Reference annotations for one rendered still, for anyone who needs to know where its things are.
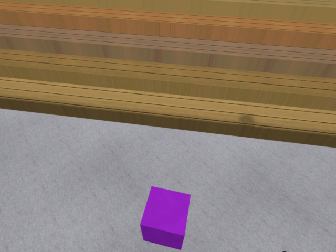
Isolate carton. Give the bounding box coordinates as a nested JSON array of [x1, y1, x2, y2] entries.
[[140, 186, 191, 250]]

